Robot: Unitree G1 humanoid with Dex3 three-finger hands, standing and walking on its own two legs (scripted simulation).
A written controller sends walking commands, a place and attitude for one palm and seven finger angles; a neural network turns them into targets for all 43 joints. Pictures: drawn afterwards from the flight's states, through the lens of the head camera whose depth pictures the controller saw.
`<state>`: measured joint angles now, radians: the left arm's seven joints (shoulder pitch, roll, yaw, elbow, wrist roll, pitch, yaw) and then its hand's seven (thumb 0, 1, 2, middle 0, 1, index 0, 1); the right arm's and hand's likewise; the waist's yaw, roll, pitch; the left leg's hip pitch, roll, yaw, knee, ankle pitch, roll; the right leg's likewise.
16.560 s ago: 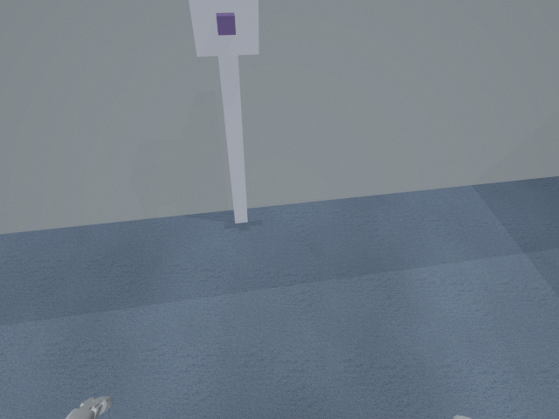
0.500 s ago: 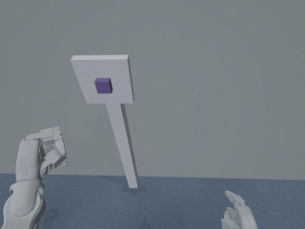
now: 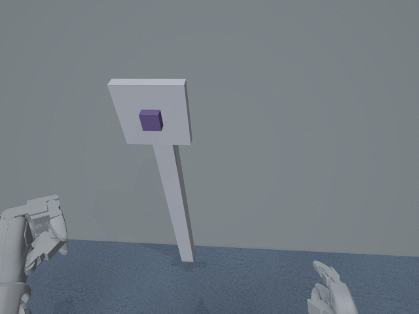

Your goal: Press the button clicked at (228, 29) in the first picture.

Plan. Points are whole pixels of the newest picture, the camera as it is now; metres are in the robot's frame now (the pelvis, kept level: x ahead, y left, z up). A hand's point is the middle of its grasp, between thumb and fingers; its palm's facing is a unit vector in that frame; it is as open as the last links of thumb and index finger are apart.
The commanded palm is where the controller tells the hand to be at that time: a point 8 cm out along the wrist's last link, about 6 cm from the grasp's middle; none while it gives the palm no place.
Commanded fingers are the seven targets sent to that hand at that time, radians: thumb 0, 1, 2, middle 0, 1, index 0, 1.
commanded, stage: draw the hand back to the body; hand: left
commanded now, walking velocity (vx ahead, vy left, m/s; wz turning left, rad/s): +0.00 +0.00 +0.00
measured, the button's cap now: (151, 119) +0.52 +0.22 +0.12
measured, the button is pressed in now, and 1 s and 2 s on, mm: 0 0 0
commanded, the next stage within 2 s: step back with the hand held close in 0.10 s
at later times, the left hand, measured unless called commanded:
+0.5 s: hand (68, 239) +0.18 +0.24 +0.13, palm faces +0.28 -0.85 -0.44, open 3.1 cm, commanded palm +0.12 +0.29 +0.17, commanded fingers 0.00 0.90 0.90 -1.30 -1.50 -1.30 -1.50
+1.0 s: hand (7, 287) +0.10 +0.27 +0.15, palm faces +0.38 -0.82 -0.43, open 3.1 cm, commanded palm +0.04 +0.31 +0.17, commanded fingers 0.00 0.90 0.90 -1.30 -1.50 -1.30 -1.50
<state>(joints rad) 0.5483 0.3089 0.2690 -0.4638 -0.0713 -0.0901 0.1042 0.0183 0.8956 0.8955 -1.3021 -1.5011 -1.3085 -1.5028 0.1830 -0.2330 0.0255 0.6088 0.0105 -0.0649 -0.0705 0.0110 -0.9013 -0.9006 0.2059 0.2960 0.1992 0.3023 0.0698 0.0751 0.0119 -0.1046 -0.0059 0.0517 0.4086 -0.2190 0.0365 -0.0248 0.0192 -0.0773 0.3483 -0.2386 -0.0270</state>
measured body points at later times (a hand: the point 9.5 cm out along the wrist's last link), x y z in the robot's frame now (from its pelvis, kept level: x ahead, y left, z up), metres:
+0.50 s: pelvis -0.02 +0.01 +0.00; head +0.00 +0.00 +0.45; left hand +0.16 +0.29 +0.16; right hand +0.16 -0.23 -0.09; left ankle +0.01 +0.09 -0.74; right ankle -0.02 -0.10 -0.74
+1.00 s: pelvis -0.09 +0.03 -0.02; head -0.08 +0.05 +0.43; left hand +0.07 +0.31 +0.18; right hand +0.09 -0.20 -0.09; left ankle +0.01 +0.09 -0.74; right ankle -0.02 -0.10 -0.74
